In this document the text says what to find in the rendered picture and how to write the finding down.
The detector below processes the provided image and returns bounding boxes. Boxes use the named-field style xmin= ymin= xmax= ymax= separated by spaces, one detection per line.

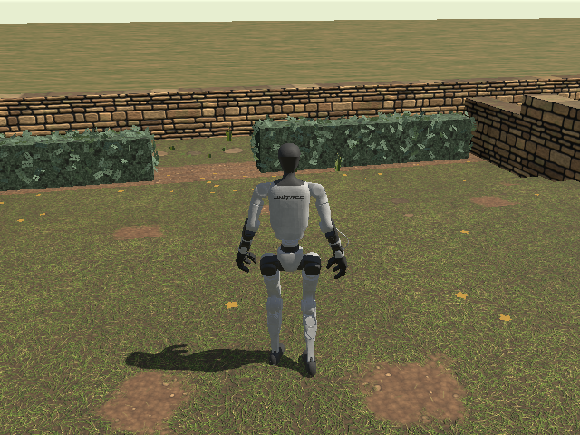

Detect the robot left forearm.
xmin=238 ymin=218 xmax=256 ymax=254

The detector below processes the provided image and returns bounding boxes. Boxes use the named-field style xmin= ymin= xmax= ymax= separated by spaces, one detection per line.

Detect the robot right shin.
xmin=303 ymin=299 xmax=317 ymax=362

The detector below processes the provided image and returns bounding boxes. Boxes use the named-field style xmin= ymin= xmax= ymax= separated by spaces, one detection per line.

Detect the robot right forearm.
xmin=325 ymin=219 xmax=344 ymax=258

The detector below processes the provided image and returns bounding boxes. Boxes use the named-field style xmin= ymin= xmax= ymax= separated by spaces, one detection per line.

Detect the robot left hand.
xmin=236 ymin=251 xmax=256 ymax=272

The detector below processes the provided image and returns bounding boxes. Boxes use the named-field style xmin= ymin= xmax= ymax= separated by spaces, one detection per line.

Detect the robot right thigh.
xmin=301 ymin=252 xmax=321 ymax=315

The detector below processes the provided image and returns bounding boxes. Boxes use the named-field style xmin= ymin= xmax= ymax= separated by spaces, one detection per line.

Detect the left robot upper arm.
xmin=246 ymin=182 xmax=271 ymax=232

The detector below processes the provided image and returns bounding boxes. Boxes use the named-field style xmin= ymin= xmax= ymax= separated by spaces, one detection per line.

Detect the right robot upper arm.
xmin=308 ymin=182 xmax=334 ymax=233

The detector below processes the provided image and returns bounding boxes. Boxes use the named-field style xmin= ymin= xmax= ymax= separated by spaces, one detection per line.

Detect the robot right hand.
xmin=326 ymin=256 xmax=348 ymax=279

